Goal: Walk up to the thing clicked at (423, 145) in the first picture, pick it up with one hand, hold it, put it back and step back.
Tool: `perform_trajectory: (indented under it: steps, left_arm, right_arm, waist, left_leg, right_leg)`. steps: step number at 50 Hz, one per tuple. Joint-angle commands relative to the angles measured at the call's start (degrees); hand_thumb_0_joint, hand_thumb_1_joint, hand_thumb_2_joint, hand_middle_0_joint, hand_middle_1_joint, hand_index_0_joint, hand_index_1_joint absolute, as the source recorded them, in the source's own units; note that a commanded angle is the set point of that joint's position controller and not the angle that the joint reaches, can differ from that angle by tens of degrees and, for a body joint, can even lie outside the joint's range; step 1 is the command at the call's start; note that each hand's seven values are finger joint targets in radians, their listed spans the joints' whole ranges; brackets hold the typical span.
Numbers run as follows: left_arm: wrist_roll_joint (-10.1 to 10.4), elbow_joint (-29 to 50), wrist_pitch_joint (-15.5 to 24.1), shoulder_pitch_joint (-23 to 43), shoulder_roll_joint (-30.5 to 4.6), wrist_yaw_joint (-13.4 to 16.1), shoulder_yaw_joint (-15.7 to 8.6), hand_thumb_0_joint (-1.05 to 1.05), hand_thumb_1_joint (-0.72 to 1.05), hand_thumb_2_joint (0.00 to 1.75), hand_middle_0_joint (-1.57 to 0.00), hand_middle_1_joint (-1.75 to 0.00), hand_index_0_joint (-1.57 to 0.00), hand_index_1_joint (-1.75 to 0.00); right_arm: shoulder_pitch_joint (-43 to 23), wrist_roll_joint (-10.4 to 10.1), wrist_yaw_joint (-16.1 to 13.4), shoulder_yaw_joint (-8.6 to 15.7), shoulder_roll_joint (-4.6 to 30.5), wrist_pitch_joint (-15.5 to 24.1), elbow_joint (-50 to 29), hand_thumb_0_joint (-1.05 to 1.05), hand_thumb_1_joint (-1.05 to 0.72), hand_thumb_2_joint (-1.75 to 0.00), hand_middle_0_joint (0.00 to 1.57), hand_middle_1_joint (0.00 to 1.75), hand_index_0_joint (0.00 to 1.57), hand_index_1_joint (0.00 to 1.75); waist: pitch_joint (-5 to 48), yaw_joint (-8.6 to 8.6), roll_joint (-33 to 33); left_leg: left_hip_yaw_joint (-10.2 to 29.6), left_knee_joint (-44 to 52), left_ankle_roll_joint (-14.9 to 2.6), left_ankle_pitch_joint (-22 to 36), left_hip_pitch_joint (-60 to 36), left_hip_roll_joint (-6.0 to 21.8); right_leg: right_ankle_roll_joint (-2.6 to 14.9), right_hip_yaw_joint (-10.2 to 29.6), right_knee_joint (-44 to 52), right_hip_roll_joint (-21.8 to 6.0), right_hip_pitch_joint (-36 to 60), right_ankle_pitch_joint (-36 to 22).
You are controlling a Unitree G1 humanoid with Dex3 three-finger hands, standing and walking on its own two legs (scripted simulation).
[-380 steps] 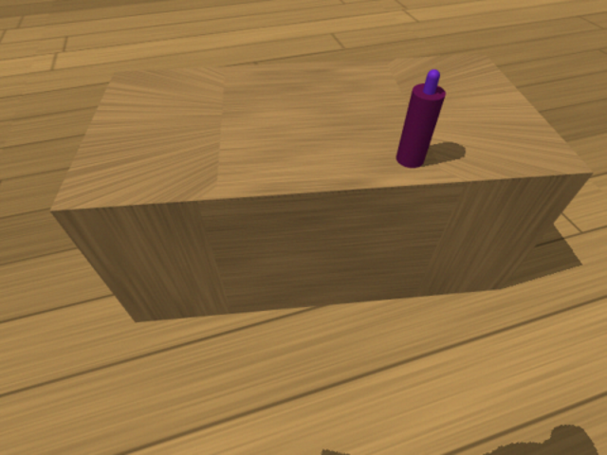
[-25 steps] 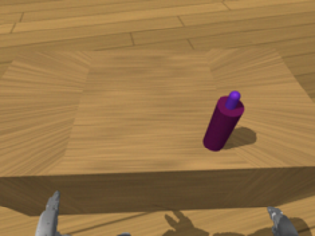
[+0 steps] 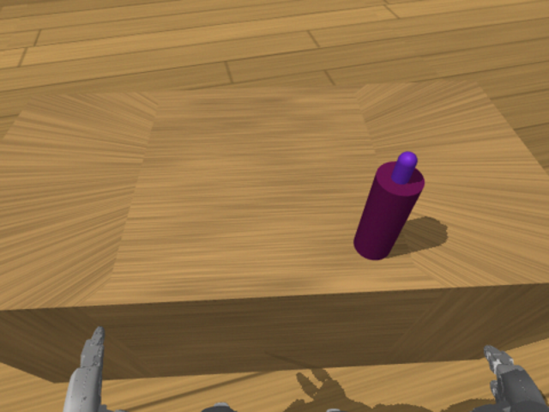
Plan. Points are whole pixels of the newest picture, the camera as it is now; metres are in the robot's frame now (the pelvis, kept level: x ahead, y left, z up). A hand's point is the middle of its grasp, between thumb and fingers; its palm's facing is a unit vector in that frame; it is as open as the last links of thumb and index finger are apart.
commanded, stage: go down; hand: right
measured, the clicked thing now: (387, 206) +0.45 -0.19 +0.00
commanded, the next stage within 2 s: approach in 1.54 s
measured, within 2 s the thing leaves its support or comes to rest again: neither
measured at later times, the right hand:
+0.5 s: hand (497, 282) +0.31 -0.33 +0.00, palm faces +0.15 +0.98 -0.16, open 17.6 cm
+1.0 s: hand (515, 243) +0.36 -0.36 +0.02, palm faces +0.17 +0.98 -0.09, open 17.7 cm
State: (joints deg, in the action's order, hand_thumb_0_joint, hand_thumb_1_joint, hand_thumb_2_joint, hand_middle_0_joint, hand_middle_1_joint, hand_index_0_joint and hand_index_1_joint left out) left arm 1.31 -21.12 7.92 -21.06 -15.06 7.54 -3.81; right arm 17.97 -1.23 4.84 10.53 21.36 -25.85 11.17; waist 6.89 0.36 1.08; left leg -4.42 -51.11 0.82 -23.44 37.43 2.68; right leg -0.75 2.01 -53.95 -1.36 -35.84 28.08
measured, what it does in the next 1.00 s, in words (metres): stands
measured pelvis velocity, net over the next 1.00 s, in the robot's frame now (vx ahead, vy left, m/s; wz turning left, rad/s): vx -0.01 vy -0.01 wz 0.03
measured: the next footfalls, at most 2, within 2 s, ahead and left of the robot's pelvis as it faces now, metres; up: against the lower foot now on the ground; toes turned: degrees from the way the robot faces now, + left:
none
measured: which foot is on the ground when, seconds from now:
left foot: down 0.00-1.00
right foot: down 0.00-1.00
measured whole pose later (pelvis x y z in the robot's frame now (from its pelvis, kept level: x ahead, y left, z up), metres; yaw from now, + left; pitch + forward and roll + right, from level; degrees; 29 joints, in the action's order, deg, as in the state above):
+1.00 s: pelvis -0.01 -0.01 +0.00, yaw +2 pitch +14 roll +2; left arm 0.4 -22.9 9.5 -17.3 -16.3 5.1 0.7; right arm -26.7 -5.9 27.7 32.0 44.0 9.1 64.8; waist 5.1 5.6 -2.2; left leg -3.6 -47.7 0.8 -19.7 41.9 1.2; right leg -0.4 1.2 -52.8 -2.6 -40.8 26.1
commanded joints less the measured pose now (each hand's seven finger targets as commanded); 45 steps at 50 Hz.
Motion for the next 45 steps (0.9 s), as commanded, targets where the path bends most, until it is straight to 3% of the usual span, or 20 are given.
perform_trajectory:
  steps: [1,3,4,6,8,10,12,14,19,20,21,22,24,27,29,31,34,35,39,45]
  left_arm:
    - [-0.16,11.16,3.91,0.87,-7.39,1.81,-2.33,0.0,-0.53,0.03,-0.05,-0.06,-0.06,-0.05]
    - [-0.23,12.97,4.39,1.52,-8.21,2.24,-1.86,0.0,-0.53,0.03,-0.05,-0.06,-0.06,-0.05]
    - [-0.22,8.74,4.29,-0.5,-7.19,2.31,-1.4,0.0,-0.53,0.03,-0.05,-0.06,-0.06,-0.05]
    - [-0.2,10.71,5.07,3.14,-8.35,2.65,-1.62,0.0,-0.53,0.04,-0.05,-0.05,-0.05,-0.05]
    - [-0.2,7.27,5.16,-0.65,-8.92,2.68,-2.24,0.0,-0.54,0.04,-0.05,-0.05,-0.05,-0.05]
    - [-0.22,7.59,5.77,-1.18,-9.16,2.1,-2.34,0.0,-0.54,0.04,-0.05,-0.05,-0.05,-0.05]
    - [-0.12,5.67,6.06,-0.48,-7.8,1.42,-0.52,0.0,-0.55,0.04,-0.05,-0.06,-0.05,-0.06]
    - [-0.14,6.69,6.62,2.1,-9.18,1.16,-1.62,0.0,-0.54,0.04,-0.05,-0.06,-0.05,-0.06]
    - [-0.38,5.61,7.14,4.92,-10.29,0.64,-2.28,0.0,-0.54,0.04,-0.05,-0.05,-0.05,-0.05]
    - [-0.34,6.82,7.34,6.03,-9.83,0.57,-1.39,0.0,-0.54,0.04,-0.05,-0.05,-0.05,-0.05]
    - [-0.35,8.56,7.47,7.46,-11.34,0.71,-2.77,0.0,-0.55,0.05,-0.05,-0.05,-0.05,-0.05]
    - [-0.37,8.47,7.3,7.36,-11.3,0.7,-2.21,0.0,-0.55,0.05,-0.05,-0.05,-0.05,-0.05]
    - [-0.37,7.23,6.76,5.28,-9.48,0.52,-0.32,0.0,-0.54,0.05,-0.05,-0.05,-0.05,-0.05]
    - [-0.76,4.79,6.09,3.09,-9.89,0.51,-0.89,0.0,-0.55,0.05,-0.05,-0.05,-0.05,-0.05]
    - [-0.93,4.61,5.83,3.5,-8.34,0.14,0.99,0.0,-0.55,0.05,-0.05,-0.05,-0.05,-0.05]
    - [-1.02,4.55,5.47,2.77,-10.7,0.18,-1.15,0.0,-0.55,0.05,-0.05,-0.05,-0.05,-0.05]
    - [-1.22,4.3,5.34,3.34,-11.4,-0.23,-1.63,0.0,-0.55,0.05,-0.05,-0.05,-0.05,-0.05]
    - [-1.33,3.07,5.25,2.58,-10.2,-0.44,-0.43,0.0,-0.55,0.05,-0.05,-0.05,-0.05,-0.05]
    - [-1.15,6.28,5.13,3.38,-12.4,-0.55,-1.84,0.0,-0.54,0.04,-0.05,-0.05,-0.05,-0.05]
    - [-0.85,6.15,4.58,3.6,-11.37,-1.26,-0.93,0.0,-0.54,0.04,-0.05,-0.05,-0.05,-0.05]
  right_arm:
    - [-12.03,-0.43,0.01,9.26,16.26,5.56,-9.62,0.0,0.61,-0.03,0.04,0.06,0.05,0.06]
    - [-15.53,-1.18,0.96,10.71,17.87,7.11,-7.67,0.0,0.6,-0.03,0.04,0.06,0.05,0.06]
    - [-17.73,-1.49,1.6,11.9,19.18,7.84,-5.87,0.0,0.58,-0.03,0.04,0.05,0.05,0.05]
    - [-21.74,-1.98,2.98,12.58,20.4,9.5,-2.35,0.0,0.59,-0.03,0.05,0.05,0.05,0.05]
    - [-25.88,-2.54,4.94,13.7,22.28,10.7,3.32,0.0,0.59,-0.03,0.05,0.05,0.06,0.05]
    - [-28.35,-3.15,6.9,13.4,21.54,11.86,7.65,0.0,0.59,-0.02,0.05,0.05,0.06,0.05]
    - [-30.58,-3.57,9.09,13.92,22.86,12.92,12.12,0.0,0.61,-0.03,0.04,0.05,0.05,0.05]
    - [-34.09,-3.87,10.99,14.57,23.84,14.55,16.24,0.0,0.61,-0.03,0.04,0.05,0.05,0.05]
    - [-39.46,-4.21,14.1,18.61,29.82,20.99,24.61,0.0,0.6,-0.02,0.05,0.05,0.06,0.05]
    - [-41.73,-4.29,14.54,19.02,30.79,22.46,24.37,0.0,0.61,-0.02,0.05,0.05,0.06,0.05]
    - [-43.61,-4.58,14.93,19.55,31.75,24.0,25.0,0.0,0.61,-0.03,0.05,0.05,0.06,0.05]
    - [-44.14,-4.6,15.11,20.66,33.5,25.25,25.95,0.0,0.61,-0.02,0.05,0.05,0.06,0.05]
    - [-46.38,-4.91,16.06,21.47,34.67,27.69,28.15,0.0,0.6,-0.03,0.05,0.05,0.06,0.05]
    - [-48.6,-4.95,17.14,22.49,37.24,30.58,31.45,0.0,0.6,-0.03,0.05,0.05,0.06,0.05]
    - [-50.52,-5.0,18.25,21.77,36.63,31.89,33.71,0.0,0.59,-0.03,0.05,0.05,0.06,0.05]
    - [-52.03,-5.22,19.04,22.07,37.67,33.13,35.28,0.0,0.59,-0.03,0.05,0.05,0.06,0.05]
    - [-53.93,-5.57,20.06,22.67,39.33,34.73,36.34,0.0,0.61,-0.04,0.05,0.06,0.06,0.06]
    - [-54.71,-5.57,20.35,22.71,39.35,35.06,37.78,0.0,0.61,-0.04,0.05,0.06,0.06,0.06]
    - [-57.69,-5.95,21.44,23.28,41.33,36.6,39.56,0.0,0.61,-0.03,0.05,0.05,0.06,0.05]
    - [-58.39,-6.18,22.42,25.02,44.3,38.06,42.75,0.0,0.61,-0.03,0.05,0.05,0.06,0.05]
  waist:
    - [8.54,1.91,2.87]
    - [8.73,2.05,2.3]
    - [7.7,1.81,3.96]
    - [7.24,1.82,4.78]
    - [5.57,2.75,5.02]
    - [6.35,3.13,5.5]
    - [5.79,1.88,6.37]
    - [7.1,2.52,3.13]
    - [9.63,1.43,1.96]
    - [11.43,1.04,2.5]
    - [12.39,1.56,2.98]
    - [13.0,1.32,3.13]
    - [13.36,1.48,4.49]
    - [13.95,2.08,6.35]
    - [14.2,2.46,7.44]
    - [14.9,3.4,8.44]
    - [15.89,3.58,8.96]
    - [15.65,3.6,8.3]
    - [16.98,4.85,6.79]
    - [17.24,3.87,6.96]
  left_leg:
    - [1.8,8.37,-0.68,9.27,-8.39,-1.14]
    - [1.67,8.74,-0.53,10.09,-9.28,-1.17]
    - [1.83,8.79,-0.63,10.1,-8.94,-0.96]
    - [1.77,9.05,-0.8,9.77,-8.6,-1.01]
    - [1.49,9.37,-0.94,8.35,-7.45,-1.32]
    - [1.01,9.32,-1.07,9.48,-7.51,-1.52]
    - [0.83,9.07,-1.3,10.44,-7.65,-1.6]
    - [0.8,9.48,-1.14,11.37,-8.01,-1.76]
    - [1.67,9.83,-1.36,12.33,-10.28,-1.59]
    - [1.71,9.48,-1.46,12.87,-10.83,-1.74]
    - [1.69,9.46,-1.58,13.2,-11.32,-1.87]
    - [1.78,9.62,-1.66,13.09,-12.09,-1.9]
    - [1.9,9.29,-1.89,14.11,-11.32,-2.13]
    - [2.32,9.0,-1.98,16.03,-10.71,-2.14]
    - [2.3,8.55,-2.19,16.52,-9.58,-2.39]
    - [2.15,8.77,-2.32,15.76,-7.68,-2.71]
    - [2.07,8.49,-2.24,16.47,-6.87,-2.83]
    - [2.03,8.11,-2.2,17.09,-6.36,-2.92]
    - [1.76,8.12,-2.06,16.82,-6.58,-3.13]
    - [2.15,7.79,-2.2,15.9,-6.92,-2.93]
  right_leg:
    - [0.8,-0.69,9.16,1.68,3.57,-12.34]
    - [0.96,-0.43,9.45,1.64,3.76,-12.82]
    - [0.85,-0.44,9.63,1.67,3.85,-12.74]
    - [0.68,-0.18,10.26,1.47,4.27,-12.79]
    - [0.77,0.03,11.18,1.21,4.42,-11.18]
    - [0.79,0.24,11.8,1.03,4.99,-12.31]
    - [0.61,0.24,12.04,0.82,5.59,-14.4]
    - [1.02,0.26,11.76,0.76,5.44,-14.75]
    - [1.43,-0.21,11.54,1.06,4.44,-15.04]
    - [1.38,-0.16,11.66,0.94,5.02,-15.94]
    - [1.33,-0.05,11.83,0.75,5.89,-16.47]
    - [1.33,-0.17,12.09,0.84,5.94,-16.34]
    - [1.2,-0.23,12.1,0.67,6.62,-18.02]
    - [1.02,-0.46,11.42,0.69,6.55,-20.36]
    - [0.7,-0.33,11.27,0.33,7.13,-22.35]
    - [0.47,-0.08,11.16,-0.02,9.0,-23.41]
    - [0.45,0.1,10.3,-0.07,9.76,-25.12]
    - [0.43,0.25,9.83,-0.13,8.86,-26.34]
    - [0.64,0.46,9.84,-0.05,8.31,-24.25]
    - [1.02,0.4,9.29,0.48,5.5,-21.21]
